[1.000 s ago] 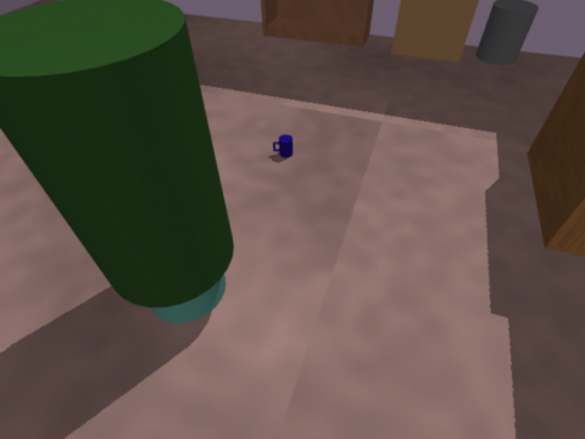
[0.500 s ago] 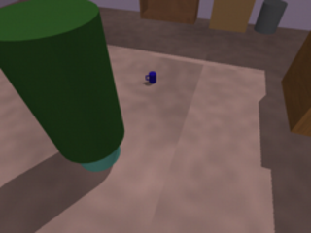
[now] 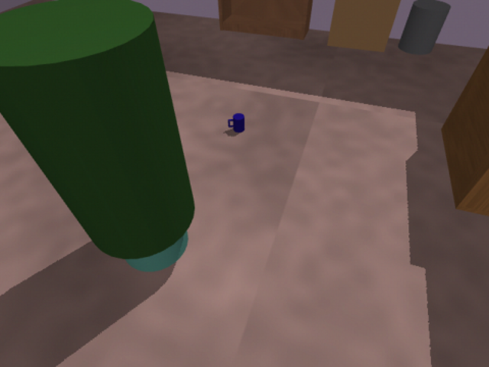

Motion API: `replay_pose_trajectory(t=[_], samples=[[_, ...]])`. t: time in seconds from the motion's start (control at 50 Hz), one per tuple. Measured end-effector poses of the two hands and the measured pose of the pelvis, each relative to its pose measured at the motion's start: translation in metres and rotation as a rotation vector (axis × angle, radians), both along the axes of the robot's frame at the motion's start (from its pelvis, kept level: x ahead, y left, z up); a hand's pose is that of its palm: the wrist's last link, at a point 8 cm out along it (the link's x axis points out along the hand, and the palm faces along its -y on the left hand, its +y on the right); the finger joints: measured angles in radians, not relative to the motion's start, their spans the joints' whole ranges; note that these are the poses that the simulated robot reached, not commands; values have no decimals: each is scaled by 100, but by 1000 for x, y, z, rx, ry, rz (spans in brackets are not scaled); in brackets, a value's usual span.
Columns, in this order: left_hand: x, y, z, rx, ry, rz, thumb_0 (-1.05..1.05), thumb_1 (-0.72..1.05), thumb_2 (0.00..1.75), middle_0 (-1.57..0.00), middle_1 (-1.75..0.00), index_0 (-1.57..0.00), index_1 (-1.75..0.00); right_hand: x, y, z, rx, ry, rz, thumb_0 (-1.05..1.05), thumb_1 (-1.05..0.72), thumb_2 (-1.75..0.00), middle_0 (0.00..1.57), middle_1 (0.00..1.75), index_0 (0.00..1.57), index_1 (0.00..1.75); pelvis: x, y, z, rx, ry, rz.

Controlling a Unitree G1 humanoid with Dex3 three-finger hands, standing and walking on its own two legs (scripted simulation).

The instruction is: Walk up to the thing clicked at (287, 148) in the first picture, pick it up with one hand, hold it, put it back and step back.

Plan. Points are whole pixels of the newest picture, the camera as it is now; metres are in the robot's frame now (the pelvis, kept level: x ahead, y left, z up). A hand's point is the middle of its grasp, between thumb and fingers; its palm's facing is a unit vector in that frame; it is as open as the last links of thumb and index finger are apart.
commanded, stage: stand
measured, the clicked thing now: (236, 123) +1.73 +0.10 -0.73
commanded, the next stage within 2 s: walk up in 0.12 s
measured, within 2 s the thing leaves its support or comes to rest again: neither
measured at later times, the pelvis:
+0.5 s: pelvis -0.02 +0.03 -0.02, yaw -18 degrees
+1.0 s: pelvis -0.01 +0.05 -0.04, yaw -35 degrees
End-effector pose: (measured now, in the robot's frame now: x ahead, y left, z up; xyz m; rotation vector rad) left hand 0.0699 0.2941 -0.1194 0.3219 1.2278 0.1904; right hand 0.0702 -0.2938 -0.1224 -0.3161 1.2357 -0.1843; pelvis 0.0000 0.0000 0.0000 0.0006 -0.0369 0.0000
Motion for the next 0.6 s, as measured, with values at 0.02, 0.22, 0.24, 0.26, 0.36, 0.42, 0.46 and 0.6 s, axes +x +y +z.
replay_pose_trajectory(t=[0.02, 0.22, 0.24, 0.26, 0.36, 0.42, 0.46, 0.6], samples=[[0, 0, 0, 0, 0, 0, 0, 90, 90, -20, -30, -20, -30, 0, 0, 0, 0, -1, -1, 1, -91, -90, 20, 30, 20, 30, 0, 0, 0, 0, 0, 0], [3, 8, -3, 27, 21, -92, 0, 90, 90, -20, -30, -20, -30, 5, -11, 0, -14, -86, -69, 1, -90, -90, 20, 30, 21, 30, -8, 8, -9, -6, 21, -96], [5, 11, -4, 34, 28, -116, 0, 90, 90, -20, -30, -20, -30, 5, -14, 1, -24, -109, -85, 1, -90, -90, 20, 30, 21, 30, -10, 12, -12, -6, 25, -118], [7, 15, -5, 41, 34, -140, 0, 90, 90, -20, -30, -20, -30, 4, -16, 2, -35, -129, -101, 1, -90, -90, 20, 30, 21, 30, -12, 15, -14, -4, 28, -139], [30, 31, -9, 70, 26, -220, 0, 90, 90, -20, -30, -20, -30, -18, -17, 13, -79, -186, -174, 1, -91, -90, 20, 30, 21, 30, -18, 26, -19, 7, 24, -214], [49, 29, -3, 69, 9, -271, 0, 90, 90, -20, -30, -20, -30, -40, -15, 18, -85, -181, -211, 1, -91, -90, 20, 30, 20, 30, -19, 27, -15, -9, 18, -259], [61, 23, 0, 58, -4, -310, 0, 91, 90, -20, -30, -20, -30, -56, -13, 18, -83, -170, -233, 1, -91, -90, 20, 30, 20, 30, -19, 27, -14, -14, 19, -287], [101, -12, -2, 80, -66, -465, 0, 91, 90, -20, -30, -20, -30, -115, -20, -10, -52, -139, -355, 1, -90, -90, 20, 30, 21, 30, -22, 15, -33, -19, 17, -381]])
